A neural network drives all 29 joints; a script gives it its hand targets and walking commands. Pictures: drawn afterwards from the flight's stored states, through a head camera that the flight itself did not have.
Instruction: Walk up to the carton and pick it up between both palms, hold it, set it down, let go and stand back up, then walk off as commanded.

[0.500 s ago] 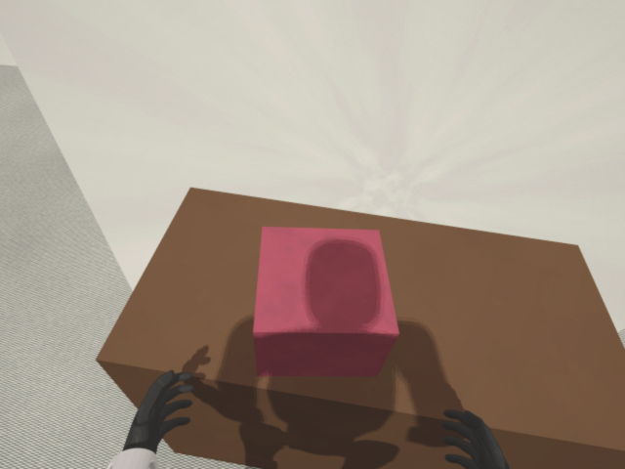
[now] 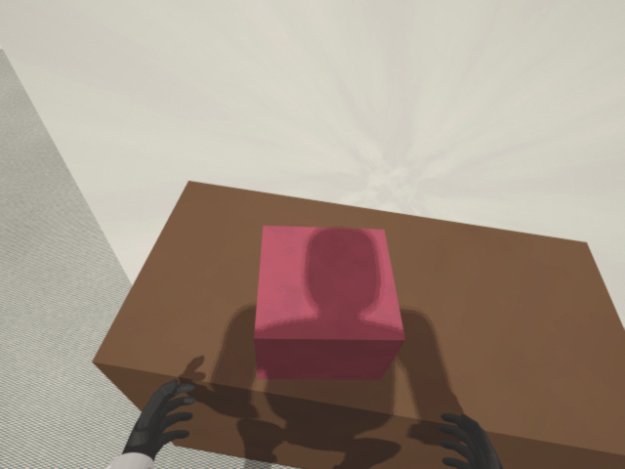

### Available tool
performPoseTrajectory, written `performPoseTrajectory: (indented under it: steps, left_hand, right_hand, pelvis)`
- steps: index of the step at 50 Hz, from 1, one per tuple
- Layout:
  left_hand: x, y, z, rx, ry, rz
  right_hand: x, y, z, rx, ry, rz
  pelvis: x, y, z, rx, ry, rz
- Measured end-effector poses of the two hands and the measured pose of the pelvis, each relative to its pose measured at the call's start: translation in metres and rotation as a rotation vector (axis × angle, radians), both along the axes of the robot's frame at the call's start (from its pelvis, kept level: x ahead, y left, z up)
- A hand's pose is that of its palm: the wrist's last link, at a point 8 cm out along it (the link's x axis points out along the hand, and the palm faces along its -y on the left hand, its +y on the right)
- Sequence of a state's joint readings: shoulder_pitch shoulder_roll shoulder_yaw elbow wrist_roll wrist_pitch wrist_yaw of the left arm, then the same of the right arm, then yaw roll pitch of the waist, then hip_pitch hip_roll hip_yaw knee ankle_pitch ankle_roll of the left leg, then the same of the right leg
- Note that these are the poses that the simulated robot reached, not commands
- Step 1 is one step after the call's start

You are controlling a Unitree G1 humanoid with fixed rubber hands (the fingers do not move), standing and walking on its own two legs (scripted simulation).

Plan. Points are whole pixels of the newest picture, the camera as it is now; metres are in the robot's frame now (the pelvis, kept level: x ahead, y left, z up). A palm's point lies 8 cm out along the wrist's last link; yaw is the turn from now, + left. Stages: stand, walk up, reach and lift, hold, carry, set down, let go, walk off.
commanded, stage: set down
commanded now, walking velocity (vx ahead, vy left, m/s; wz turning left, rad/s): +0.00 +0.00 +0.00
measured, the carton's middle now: (322, 303) +0.36 +0.01 -0.06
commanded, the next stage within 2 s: let go in 0.32 s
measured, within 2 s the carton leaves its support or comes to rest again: neither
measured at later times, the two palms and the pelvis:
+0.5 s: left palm (140, 462) +0.13 +0.22 -0.08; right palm out of the picture +0.14 -0.22 -0.07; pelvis -0.02 +0.00 +0.00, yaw +0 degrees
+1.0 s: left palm out of the picture +0.08 +0.26 -0.11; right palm out of the picture +0.14 -0.22 -0.07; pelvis -0.03 +0.00 -0.01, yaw +0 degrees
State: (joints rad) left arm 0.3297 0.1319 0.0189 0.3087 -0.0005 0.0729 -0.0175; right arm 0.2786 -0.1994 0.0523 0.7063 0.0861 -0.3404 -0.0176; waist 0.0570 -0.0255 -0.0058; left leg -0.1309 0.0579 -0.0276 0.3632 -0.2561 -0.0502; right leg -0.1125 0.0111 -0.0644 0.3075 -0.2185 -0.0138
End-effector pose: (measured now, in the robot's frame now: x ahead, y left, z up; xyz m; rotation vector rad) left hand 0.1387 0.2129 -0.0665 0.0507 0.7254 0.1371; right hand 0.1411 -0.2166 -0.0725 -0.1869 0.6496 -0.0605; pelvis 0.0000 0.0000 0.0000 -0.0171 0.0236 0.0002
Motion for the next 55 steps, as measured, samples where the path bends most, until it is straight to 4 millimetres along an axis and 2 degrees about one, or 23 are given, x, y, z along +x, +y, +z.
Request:
performPoseTrajectory:
  steps: [12, 42, 45, 49, 55]
  left_hand:
    - [-0.012, 0.001, -0.010, -0.006, 0.078, -0.003]
    - [-0.015, 0.003, -0.012, 0.012, 0.095, -0.015]
    - [-0.026, 0.017, -0.021, 0.064, 0.099, -0.011]
    - [-0.053, 0.041, -0.036, 0.117, 0.185, 0.009]
    - [-0.085, 0.062, -0.051, 0.142, 0.297, 0.018]
  right_hand:
    - [0.000, 0.000, 0.000, -0.034, 0.000, 0.025]
    - [0.002, -0.001, 0.001, -0.063, 0.011, 0.064]
    - [0.003, -0.003, 0.003, -0.085, 0.027, 0.101]
    - [0.002, -0.004, 0.003, -0.095, 0.053, 0.094]
    - [-0.025, -0.023, -0.013, -0.157, 0.217, 0.041]
  pelvis:
    - [-0.008, 0.001, 0.000, -0.001, -0.019, 0.000]
    - [-0.018, -0.001, -0.001, 0.002, -0.044, 0.000]
    - [-0.021, -0.001, -0.003, 0.004, -0.062, -0.001]
    - [-0.024, 0.000, -0.006, 0.003, -0.080, -0.001]
    - [-0.028, 0.004, -0.006, 0.002, -0.088, 0.001]
